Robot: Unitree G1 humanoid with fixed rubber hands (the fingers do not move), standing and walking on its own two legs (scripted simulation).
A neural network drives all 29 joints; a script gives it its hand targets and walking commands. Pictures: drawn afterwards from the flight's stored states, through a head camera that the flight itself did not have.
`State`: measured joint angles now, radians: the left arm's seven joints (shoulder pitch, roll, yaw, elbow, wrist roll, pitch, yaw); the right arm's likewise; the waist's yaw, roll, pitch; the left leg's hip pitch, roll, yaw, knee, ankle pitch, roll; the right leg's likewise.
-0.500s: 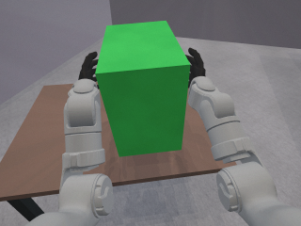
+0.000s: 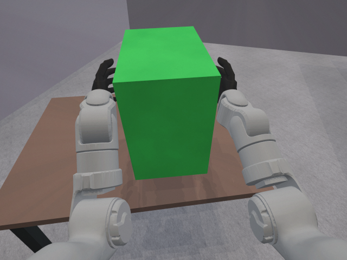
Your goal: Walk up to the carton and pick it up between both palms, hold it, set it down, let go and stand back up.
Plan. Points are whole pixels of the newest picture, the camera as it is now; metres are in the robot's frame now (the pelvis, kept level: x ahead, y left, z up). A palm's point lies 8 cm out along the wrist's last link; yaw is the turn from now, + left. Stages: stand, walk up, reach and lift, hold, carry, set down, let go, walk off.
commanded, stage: hold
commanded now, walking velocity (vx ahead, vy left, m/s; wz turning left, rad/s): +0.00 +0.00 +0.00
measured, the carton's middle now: (165, 100) +0.41 +0.01 +0.21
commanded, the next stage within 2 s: none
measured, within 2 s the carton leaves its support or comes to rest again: neither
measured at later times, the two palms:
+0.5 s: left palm (103, 95) +0.36 +0.13 +0.26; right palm (227, 95) +0.37 -0.12 +0.24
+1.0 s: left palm (102, 96) +0.36 +0.14 +0.25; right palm (225, 96) +0.37 -0.12 +0.24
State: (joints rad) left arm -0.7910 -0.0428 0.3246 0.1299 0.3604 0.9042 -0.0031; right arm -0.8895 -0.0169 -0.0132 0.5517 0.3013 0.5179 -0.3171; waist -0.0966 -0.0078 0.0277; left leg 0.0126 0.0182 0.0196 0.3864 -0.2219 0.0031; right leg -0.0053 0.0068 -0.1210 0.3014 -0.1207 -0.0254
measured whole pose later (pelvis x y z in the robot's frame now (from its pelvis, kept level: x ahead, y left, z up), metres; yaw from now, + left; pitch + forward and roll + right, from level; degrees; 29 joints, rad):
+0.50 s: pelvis +0.00 -0.01 +0.00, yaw +0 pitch -10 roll -1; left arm -0.81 -0.03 0.33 0.16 0.36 0.88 -0.02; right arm -0.89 -0.01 -0.02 0.56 0.28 0.50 -0.32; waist -0.09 -0.01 0.03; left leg 0.00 0.02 0.01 0.38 -0.21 0.00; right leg -0.02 0.01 -0.13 0.31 -0.12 -0.03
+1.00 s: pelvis +0.00 +0.00 +0.00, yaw +0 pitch -10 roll -1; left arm -0.79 -0.04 0.32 0.13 0.37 0.89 -0.02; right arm -0.87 -0.01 -0.02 0.54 0.29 0.50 -0.32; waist -0.10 -0.01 0.04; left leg 0.02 0.02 0.01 0.39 -0.22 0.00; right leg 0.00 0.01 -0.13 0.30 -0.12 -0.03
